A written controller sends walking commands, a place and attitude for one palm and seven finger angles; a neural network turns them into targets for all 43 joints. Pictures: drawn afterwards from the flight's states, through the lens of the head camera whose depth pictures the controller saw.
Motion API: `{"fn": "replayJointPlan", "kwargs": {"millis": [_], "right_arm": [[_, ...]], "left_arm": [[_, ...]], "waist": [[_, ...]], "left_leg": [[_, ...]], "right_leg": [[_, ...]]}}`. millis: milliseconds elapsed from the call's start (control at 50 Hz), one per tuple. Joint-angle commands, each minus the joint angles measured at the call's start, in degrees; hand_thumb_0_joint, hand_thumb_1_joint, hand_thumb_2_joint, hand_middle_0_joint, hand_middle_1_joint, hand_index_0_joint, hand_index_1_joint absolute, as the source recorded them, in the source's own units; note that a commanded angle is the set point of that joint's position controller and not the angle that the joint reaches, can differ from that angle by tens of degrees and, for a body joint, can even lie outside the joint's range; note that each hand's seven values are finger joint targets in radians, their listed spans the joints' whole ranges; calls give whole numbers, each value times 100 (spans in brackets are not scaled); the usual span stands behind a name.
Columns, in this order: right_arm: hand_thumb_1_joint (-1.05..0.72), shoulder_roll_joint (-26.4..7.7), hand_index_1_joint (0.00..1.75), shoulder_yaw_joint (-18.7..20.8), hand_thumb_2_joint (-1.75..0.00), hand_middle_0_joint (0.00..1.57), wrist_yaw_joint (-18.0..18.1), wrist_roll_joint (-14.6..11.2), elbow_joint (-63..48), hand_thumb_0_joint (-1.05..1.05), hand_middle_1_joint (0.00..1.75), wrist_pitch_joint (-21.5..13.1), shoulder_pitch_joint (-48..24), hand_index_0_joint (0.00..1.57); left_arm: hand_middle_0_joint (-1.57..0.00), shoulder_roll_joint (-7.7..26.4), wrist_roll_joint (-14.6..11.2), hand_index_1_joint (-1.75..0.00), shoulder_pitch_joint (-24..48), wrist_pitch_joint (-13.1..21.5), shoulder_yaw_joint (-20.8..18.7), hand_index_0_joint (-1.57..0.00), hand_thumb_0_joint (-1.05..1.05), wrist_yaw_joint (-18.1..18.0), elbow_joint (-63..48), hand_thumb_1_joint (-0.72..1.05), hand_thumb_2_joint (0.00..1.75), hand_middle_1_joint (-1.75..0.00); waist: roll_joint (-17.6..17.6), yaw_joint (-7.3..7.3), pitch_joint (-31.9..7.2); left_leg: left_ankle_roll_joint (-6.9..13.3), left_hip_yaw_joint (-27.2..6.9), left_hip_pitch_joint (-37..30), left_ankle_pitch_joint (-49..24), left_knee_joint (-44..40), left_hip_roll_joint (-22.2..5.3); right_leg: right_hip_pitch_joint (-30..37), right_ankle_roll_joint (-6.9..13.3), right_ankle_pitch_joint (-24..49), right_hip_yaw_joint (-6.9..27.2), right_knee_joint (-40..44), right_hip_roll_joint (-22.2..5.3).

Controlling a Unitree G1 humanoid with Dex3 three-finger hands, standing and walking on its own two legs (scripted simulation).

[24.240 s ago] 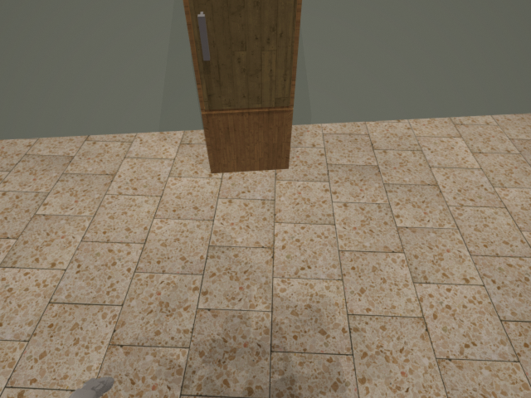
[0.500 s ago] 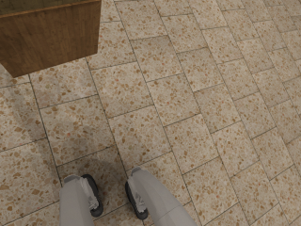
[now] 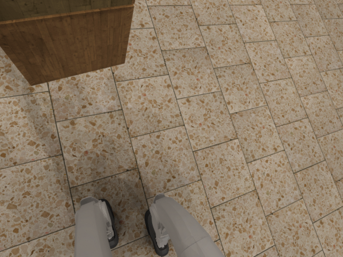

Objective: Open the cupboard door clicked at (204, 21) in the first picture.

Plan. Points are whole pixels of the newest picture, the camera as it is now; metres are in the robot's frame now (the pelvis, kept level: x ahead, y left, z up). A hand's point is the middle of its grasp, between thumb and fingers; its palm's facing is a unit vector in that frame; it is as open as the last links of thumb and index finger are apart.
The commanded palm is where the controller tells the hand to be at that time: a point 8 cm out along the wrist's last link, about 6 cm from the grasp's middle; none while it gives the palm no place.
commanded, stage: slide the fingers in behind the handle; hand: left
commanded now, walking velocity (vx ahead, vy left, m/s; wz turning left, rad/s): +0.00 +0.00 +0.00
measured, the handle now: out of the picture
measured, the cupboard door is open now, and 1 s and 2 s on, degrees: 0 0 0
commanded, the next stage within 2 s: move the hooked fingers beside the handle in 0.10 s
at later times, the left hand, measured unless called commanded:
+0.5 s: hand out of the picture +0.66 +0.25 +0.13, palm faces +0.24 -0.97 +0.00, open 14.0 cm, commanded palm +0.70 +0.20 +0.11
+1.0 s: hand out of the picture +0.66 +0.27 +0.12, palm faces +0.24 -0.97 +0.01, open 14.0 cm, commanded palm +0.70 +0.23 +0.11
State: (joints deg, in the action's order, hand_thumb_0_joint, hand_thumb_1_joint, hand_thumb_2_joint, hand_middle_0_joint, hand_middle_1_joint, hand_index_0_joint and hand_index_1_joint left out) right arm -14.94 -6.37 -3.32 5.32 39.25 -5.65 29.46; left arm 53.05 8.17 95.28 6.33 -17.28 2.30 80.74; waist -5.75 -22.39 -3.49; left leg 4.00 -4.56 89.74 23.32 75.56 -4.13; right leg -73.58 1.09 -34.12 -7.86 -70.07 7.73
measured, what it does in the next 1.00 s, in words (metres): stands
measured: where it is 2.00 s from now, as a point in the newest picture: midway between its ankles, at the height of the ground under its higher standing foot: (134, 235)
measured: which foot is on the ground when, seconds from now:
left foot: down 0.00-1.00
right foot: down 0.00-1.00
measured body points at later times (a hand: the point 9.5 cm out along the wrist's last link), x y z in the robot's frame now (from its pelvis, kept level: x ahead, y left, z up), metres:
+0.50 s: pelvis +0.00 +0.00 +0.00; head +0.24 +0.07 +0.38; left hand +0.64 +0.30 +0.13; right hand -0.12 -0.21 -0.05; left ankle +0.08 +0.08 -0.60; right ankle -0.02 -0.13 -0.60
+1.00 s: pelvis +0.00 +0.02 -0.01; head +0.24 +0.08 +0.37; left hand +0.64 +0.33 +0.12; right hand -0.13 -0.18 -0.04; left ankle +0.08 +0.08 -0.60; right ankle -0.02 -0.13 -0.60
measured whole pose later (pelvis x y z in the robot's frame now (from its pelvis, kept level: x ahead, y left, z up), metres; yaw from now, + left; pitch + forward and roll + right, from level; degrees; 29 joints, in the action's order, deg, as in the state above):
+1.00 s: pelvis +0.00 +0.02 -0.01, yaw -3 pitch +37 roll -14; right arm -14.4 -8.6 -3.1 5.5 36.4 -2.3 32.5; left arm 61.0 12.5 96.1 6.5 -23.6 6.2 83.1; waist -7.4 -25.3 -2.4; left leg 5.9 -3.2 91.3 24.3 77.2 -5.0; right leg -75.0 -0.8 -33.9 -6.3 -70.5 8.2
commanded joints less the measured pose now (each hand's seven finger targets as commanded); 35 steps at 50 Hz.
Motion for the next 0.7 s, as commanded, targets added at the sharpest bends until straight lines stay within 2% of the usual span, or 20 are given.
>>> {"fn": "replayJointPlan", "kwargs": {"millis": [0, 60, 80, 120, 140, 220, 260, 280, 360, 380, 420, 440, 480, 520, 540, 560, 600, 620, 680], "right_arm": [[-90, -1410, 30, 466, -90, 20, 90, -4, 309, 0, 30, 110, 2056, 20], [-90, -1391, 30, 488, -90, 20, 73, 9, 301, 0, 30, 116, 2083, 20], [-90, -1389, 30, 472, -90, 20, 78, 15, 300, 0, 30, 129, 2091, 20], [-90, -1387, 30, 471, -90, 20, 67, 17, 300, 0, 30, 143, 2096, 20], [-90, -1375, 30, 486, -90, 20, 54, 18, 301, 0, 30, 130, 2117, 20], [-90, -1377, 30, 474, -90, 20, 39, 40, 283, 0, 30, 162, 2134, 20], [-90, -1382, 30, 485, -90, 20, 20, 50, 298, 0, 30, 165, 2143, 20], [-90, -1379, 30, 479, -90, 20, 16, 48, 282, 0, 30, 176, 2134, 20], [-90, -1403, 30, 463, -90, 20, 14, 63, 258, 0, 30, 191, 2164, 20], [-90, -1395, 30, 452, -90, 20, 16, 51, 238, 0, 30, 194, 2129, 20], [-90, -1416, 30, 416, -90, 20, 27, 49, 194, 0, 30, 207, 2120, 20], [-90, -1421, 30, 399, -90, 20, 24, 45, 198, 0, 30, 211, 2131, 20], [-90, -1436, 30, 396, -90, 20, 30, 42, 182, 0, 30, 214, 2098, 20], [-90, -1452, 30, 385, -90, 20, 34, 39, 138, 0, 30, 236, 2109, 20], [-90, -1454, 30, 383, -90, 20, 27, 39, 136, 0, 30, 240, 2117, 20], [-90, -1454, 30, 382, -90, 20, 27, 39, 114, 0, 30, 245, 2103, 20], [-90, -1472, 30, 369, -90, 20, 52, 34, 103, 0, 30, 258, 2108, 20], [-90, -1491, 30, 365, -90, 20, 66, 38, 88, 0, 30, 273, 2144, 20], [-90, -1491, 30, 346, -90, 20, 72, 35, 43, 0, 30, 293, 2118, 20]], "left_arm": [[-30, -138, -74, -120, 2751, 372, 47, -30, 0, 197, -1235, -50, 30, -120], [-30, -256, -86, -120, 2840, 387, 70, -30, 0, 187, -1347, -50, 30, -120], [-30, -148, -64, -120, 2808, 380, 20, -30, 0, 185, -1296, -50, 30, -120], [-30, -218, -76, -120, 2814, 351, 41, -30, 0, 169, -1263, -50, 30, -120], [-30, -282, -77, -120, 2892, 381, 63, -30, 0, 166, -1352, -50, 30, -120], [-30, -177, -31, -120, 2899, 376, 22, -30, 0, 146, -1323, -50, 30, -120], [-30, -182, 1, -120, 2979, 416, 28, -30, 0, 126, -1400, -50, 30, -120], [-30, -186, 16, -120, 2931, 398, 20, -30, 0, 120, -1334, -50, 30, -120], [-30, 66, 48, -120, 2990, 437, -87, -30, 0, 124, -1353, -50, 30, -120], [-30, -5, 56, -120, 2904, 409, -54, -30, 0, 129, -1237, -50, 30, -120], [-30, 214, 70, -120, 2778, 388, -148, -30, 0, 127, -1119, -50, 30, -120], [-30, 319, 111, -120, 2800, 421, -172, -30, 0, 134, -1115, -50, 30, -120], [-30, 270, 121, -120, 2767, 401, -125, -30, 0, 128, -1063, -50, 30, -120], [-30, 486, 179, -120, 2750, 415, -185, -30, 0, 137, -1103, -50, 30, -120], [-30, 581, 203, -120, 2833, 468, -209, -30, 0, 145, -1205, -50, 30, -120], [-30, 517, 204, -120, 2786, 450, -189, -30, 0, 148, -1138, -50, 30, -120], [-30, 647, 197, -120, 2720, 428, -258, -30, 0, 167, -1083, -50, 30, -120], [-30, 837, 205, -120, 2725, 435, -356, -30, 0, 179, -1125, -50, 30, -120], [-30, 980, 259, -120, 2715, 435, -407, -30, 0, 213, -1105, -50, 30, -120]], "waist": [[-2459, -543, -3275], [-2583, -544, -3352], [-2490, -531, -3361], [-2472, -554, -3292], [-2566, -560, -3362], [-2543, -519, -3340], [-2702, -527, -3390], [-2622, -525, -3371], [-2659, -500, -3407], [-2615, -512, -3322], [-2415, -499, -3216], [-2504, -489, -3187], [-2501, -518, -3106], [-2509, -476, -3209], [-2679, -457, -3272], [-2601, -463, -3259], [-2455, -479, -3195], [-2461, -442, -3249], [-2586, -415, -3270]], "left_leg": [[-16, -762, -5533, -1928, -479, -353], [-21, -786, -5681, -2142, -451, -348], [-22, -777, -5610, -2132, -434, -338], [-16, -791, -5602, -2040, -452, -349], [-27, -852, -5743, -2164, -473, -364], [-37, -838, -5699, -2137, -458, -339], [-59, -942, -5891, -2204, -489, -377], [-59, -940, -5845, -2123, -484, -370], [-61, -942, -5779, -2050, -508, -358], [-56, -925, -5725, -1917, -511, -347], [-20, -831, -5422, -1692, -516, -318], [-29, -855, -5413, -1698, -547, -339], [-27, -896, -5414, -1535, -582, -354], [-28, -900, -5391, -1537, -568, -355], [-43, -943, -5522, -1620, -584, -374], [-42, -966, -5503, -1536, -589, -366], [-19, -941, -5367, -1447, -599, -368], [-21, -928, -5361, -1507, -599, -366], [-42, -972, -5398, -1523, -599, -369]], "right_leg": [[-723, 34, 1685, 133, 837, -62], [-781, 34, 1767, 138, 835, -59], [-710, 36, 1769, 130, 820, -48], [-758, 32, 1715, 117, 829, -41], [-803, 34, 1749, 133, 821, -54], [-761, 43, 1726, 115, 817, -47], [-886, 43, 1717, 113, 777, -68], [-883, 41, 1697, 101, 779, -59], [-818, 49, 1659, 98, 765, -62], [-859, 50, 1610, 94, 786, -59], [-713, 44, 1520, 99, 822, -45], [-723, 61, 1510, 102, 778, -57], [-833, 44, 1442, 80, 787, -69], [-778, 49, 1448, 85, 758, -69], [-800, 53, 1465, 101, 723, -86], [-832, 45, 1441, 80, 728, -72], [-788, 29, 1425, 73, 741, -65], [-708, 30, 1457, 78, 739, -74], [-784, 34, 1458, 62, 693, -73]]}}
